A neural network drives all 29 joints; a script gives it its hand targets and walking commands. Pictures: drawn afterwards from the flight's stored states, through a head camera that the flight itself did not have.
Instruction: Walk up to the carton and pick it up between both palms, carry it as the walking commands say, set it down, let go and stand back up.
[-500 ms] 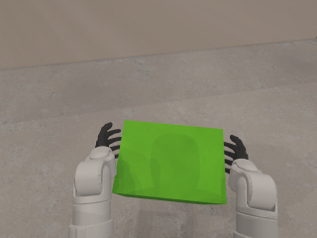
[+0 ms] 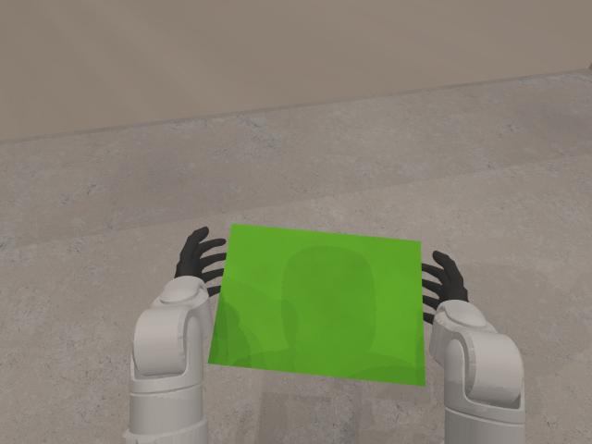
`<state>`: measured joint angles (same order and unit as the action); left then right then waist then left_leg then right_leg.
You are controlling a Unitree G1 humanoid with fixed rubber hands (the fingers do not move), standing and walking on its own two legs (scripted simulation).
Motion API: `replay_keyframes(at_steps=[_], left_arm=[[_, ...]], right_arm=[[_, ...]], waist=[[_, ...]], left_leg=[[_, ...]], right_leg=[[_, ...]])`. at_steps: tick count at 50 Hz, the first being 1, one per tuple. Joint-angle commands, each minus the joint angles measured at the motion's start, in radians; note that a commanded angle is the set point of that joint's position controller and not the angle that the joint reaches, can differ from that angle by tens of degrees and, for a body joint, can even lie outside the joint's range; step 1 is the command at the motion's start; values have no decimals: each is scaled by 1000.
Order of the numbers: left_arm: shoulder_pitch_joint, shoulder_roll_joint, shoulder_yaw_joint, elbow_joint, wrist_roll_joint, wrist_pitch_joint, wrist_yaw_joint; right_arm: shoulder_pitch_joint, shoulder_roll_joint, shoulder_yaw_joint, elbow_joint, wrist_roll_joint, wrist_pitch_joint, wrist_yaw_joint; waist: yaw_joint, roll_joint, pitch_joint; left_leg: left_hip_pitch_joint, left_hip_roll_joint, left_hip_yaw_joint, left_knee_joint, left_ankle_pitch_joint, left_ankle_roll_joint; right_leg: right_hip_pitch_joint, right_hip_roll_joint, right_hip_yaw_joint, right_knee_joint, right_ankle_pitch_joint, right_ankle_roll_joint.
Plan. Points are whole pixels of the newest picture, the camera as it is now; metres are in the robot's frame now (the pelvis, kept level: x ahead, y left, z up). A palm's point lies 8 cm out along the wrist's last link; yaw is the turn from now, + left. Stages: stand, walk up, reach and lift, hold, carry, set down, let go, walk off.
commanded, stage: carry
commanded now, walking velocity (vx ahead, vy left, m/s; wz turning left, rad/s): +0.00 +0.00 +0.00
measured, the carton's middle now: (315, 311) +0.31 +0.00 -0.01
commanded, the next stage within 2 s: none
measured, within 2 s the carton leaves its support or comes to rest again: neither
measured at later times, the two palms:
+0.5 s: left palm (196, 316) +0.26 +0.15 +0.05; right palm (452, 332) +0.26 -0.17 +0.05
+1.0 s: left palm (208, 340) +0.24 +0.13 +0.04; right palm (470, 361) +0.23 -0.19 +0.03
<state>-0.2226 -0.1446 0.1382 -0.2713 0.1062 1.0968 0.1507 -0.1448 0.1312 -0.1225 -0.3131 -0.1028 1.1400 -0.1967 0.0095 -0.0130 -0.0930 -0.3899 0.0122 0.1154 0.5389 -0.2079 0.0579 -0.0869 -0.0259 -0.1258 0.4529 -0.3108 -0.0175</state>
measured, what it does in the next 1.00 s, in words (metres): steps on the spot: right foot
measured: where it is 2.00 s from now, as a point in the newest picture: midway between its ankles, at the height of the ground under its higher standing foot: outside the picture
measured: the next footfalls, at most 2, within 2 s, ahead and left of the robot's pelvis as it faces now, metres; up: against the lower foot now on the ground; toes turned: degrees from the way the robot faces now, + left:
right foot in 0.16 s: -0.02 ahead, -0.11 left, +0.00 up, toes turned -5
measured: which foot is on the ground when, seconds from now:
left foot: down 0.00-1.00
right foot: down 0.00-0.08, up 0.10-0.14, down 0.16-1.00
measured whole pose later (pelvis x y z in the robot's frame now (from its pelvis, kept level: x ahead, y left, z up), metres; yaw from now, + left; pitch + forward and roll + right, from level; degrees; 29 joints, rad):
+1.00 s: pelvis -0.02 -0.03 -0.01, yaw +0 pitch +2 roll +1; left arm -0.10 -0.13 0.16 -0.01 0.18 0.86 0.05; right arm -0.05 0.13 -0.12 -0.06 -0.17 0.91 -0.07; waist 0.00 -0.01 -0.16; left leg -0.38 0.05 0.10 0.54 -0.20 0.00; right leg -0.25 -0.01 -0.14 0.57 -0.37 -0.06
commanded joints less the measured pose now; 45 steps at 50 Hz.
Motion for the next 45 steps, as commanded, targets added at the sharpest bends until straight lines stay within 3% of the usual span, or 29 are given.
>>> replay_keyframes(at_steps=[1, 2, 3, 4, 5, 6, 7, 8, 9, 10, 11, 13, 14, 15, 16, 22, 23, 24, 26, 27, 32, 35, 37, 38, 40, 41, 42, 43, 45], left_arm=[[-287, -861, -591, 184, -271, -4, -350], [-275, -821, -517, 314, -202, -49, -355], [-296, -857, -617, 163, -263, -62, -355], [-293, -842, -540, 295, -195, -86, -356], [-347, -829, -578, 185, -242, -110, -350], [-379, -851, -577, 193, -267, -106, -346], [-427, -878, -654, 11, -368, -83, -342], [-429, -871, -602, 75, -343, -78, -336], [-433, -917, -675, -18, -381, -58, -338], [-344, -863, -518, 277, -219, -84, -341], [-358, -865, -602, 93, -271, -102, -338], [-381, -817, -600, 64, -281, -108, -336], [-392, -843, -683, -75, -348, -84, -335], [-351, -832, -567, 154, -267, -85, -343], [-319, -835, -598, 75, -277, -105, -343], [-292, -783, -525, 221, -223, -152, -347], [-353, -820, -624, 38, -301, -138, -342], [-341, -781, -552, 159, -249, -136, -344], [-358, -797, -594, 100, -273, -129, -340], [-292, -752, -480, 301, -180, -153, -344], [-364, -792, -586, 85, -248, -200, -335], [-294, -758, -513, 220, -190, -198, -330], [-304, -765, -570, 107, -237, -201, -324], [-259, -723, -457, 281, -146, -227, -325], [-322, -764, -605, 50, -263, -218, -318], [-271, -723, -469, 275, -157, -235, -323], [-264, -749, -564, 102, -224, -238, -320], [-274, -731, -508, 200, -187, -240, -324], [-289, -742, -554, 123, -214, -243, -322]], right_arm=[[-469, 833, 573, 125, 297, -53, 392], [-428, 782, 485, 256, 222, -89, 404], [-445, 849, 583, 152, 278, -98, 412], [-465, 835, 518, 250, 221, -130, 420], [-509, 849, 566, 143, 275, -156, 419], [-546, 832, 558, 105, 289, -162, 409], [-608, 858, 657, -121, 377, -143, 392], [-580, 834, 601, -30, 334, -128, 381], [-587, 883, 684, -124, 369, -109, 379], [-578, 816, 539, 137, 262, -126, 392], [-580, 842, 627, 17, 330, -132, 398], [-585, 815, 630, -5, 321, -147, 391], [-591, 822, 706, -164, 380, -129, 387], [-583, 791, 604, 30, 289, -136, 387], [-525, 819, 623, 7, 306, -145, 387], [-472, 773, 534, 120, 230, -204, 377], [-507, 812, 624, -38, 305, -188, 376], [-484, 794, 564, 104, 251, -184, 374], [-465, 800, 593, 49, 270, -179, 372], [-417, 741, 477, 227, 175, -205, 372], [-481, 805, 587, 64, 267, -246, 377], [-465, 766, 546, 128, 228, -251, 370], [-479, 765, 589, 23, 267, -247, 363], [-409, 724, 478, 213, 176, -273, 369], [-444, 763, 606, 1, 277, -263, 361], [-417, 707, 493, 180, 179, -284, 366], [-455, 750, 600, -8, 266, -285, 364], [-453, 728, 546, 106, 217, -286, 365], [-445, 747, 589, 31, 246, -291, 362]], waist=[[-25, 60, -376], [-40, 143, -348], [-32, 217, -303], [-17, 205, -272], [-4, 149, -237], [-5, 111, -242], [-5, 42, -295], [-6, -20, -319], [-6, -50, -287], [-13, -87, -239], [-25, -45, -222], [-9, 8, -233], [-2, 6, -271], [0, -26, -284], [-5, -21, -311], [-15, -8, -272], [-17, 18, -263], [-11, -13, -266], [-10, 4, -282], [-9, 5, -274], [-13, 45, -279], [-8, 14, -288], [-10, 16, -284], [-10, 3, -293], [-11, 22, -287], [-7, -24, -263], [-11, -7, -282], [-11, -39, -264], [-14, 18, -262]], left_leg=[[487, 150, -120, 11, 939, 68], [556, 228, -167, -4, 1200, 133], [611, 263, -218, -21, 1343, 166], [582, 250, -188, -35, 1251, 146], [516, 188, -126, -9, 1113, 104], [369, 147, -104, -4, 853, 60], [190, 138, -104, -9, 456, 25], [82, 105, -102, -40, 129, -14], [61, 81, -72, -66, -52, -40], [177, 67, -78, -95, -37, -27], [252, 67, -81, -100, 2, -19], [210, 107, -122, -64, 201, -4], [202, 117, -121, -46, 266, 6], [214, 115, -98, -35, 315, 3], [235, 113, -94, -16, 353, 2], [172, 109, -91, -20, 231, 0], [182, 109, -94, -40, 188, -2], [175, 116, -99, -31, 219, -1], [173, 113, -104, -33, 245, 4], [184, 113, -104, -32, 262, 2], [181, 115, -94, -33, 253, -8], [171, 119, -114, -33, 232, 2], [177, 116, -109, -27, 245, 4], [191, 115, -110, -32, 256, 4], [161, 122, -111, -31, 274, 6], [148, 121, -103, -33, 267, -2], [166, 121, -104, -32, 229, 2], [151, 123, -107, -37, 205, -6], [142, 111, -100, -50, 161, -7]], right_leg=[[-164, -83, 20, 230, 533, 44], [-286, -27, 29, 244, 72, 55], [-384, 1, 57, 172, -234, 45], [-370, -24, 79, 27, -234, 30], [-291, -17, 25, -157, -84, 28], [-133, -28, 18, -205, 91, 28], [42, -64, 37, -101, 249, 13], [97, -135, 105, -61, 347, -15], [42, -197, 155, -97, 275, -54], [-136, -195, 183, -91, 148, -86], [-209, -154, 135, -81, 37, -65], [-138, -93, 69, -15, 174, -26], [-95, -101, 74, 10, 255, -29], [-89, -106, 78, 26, 340, -25], [-88, -114, 82, 45, 409, -28], [-98, -130, 104, 28, 402, -30], [-124, -130, 108, 16, 319, -36], [-112, -125, 109, 9, 343, -30], [-104, -117, 92, 27, 321, -40], [-122, -116, 93, 27, 318, -37], [-118, -120, 98, 33, 331, -38], [-114, -106, 87, 25, 273, -40], [-123, -111, 100, 29, 284, -40], [-130, -106, 102, 36, 289, -40], [-113, -105, 90, 40, 282, -39], [-125, -104, 82, 32, 306, -37], [-123, -112, 102, 26, 296, -47], [-136, -113, 104, 12, 293, -46], [-145, -119, 106, 7, 245, -48]])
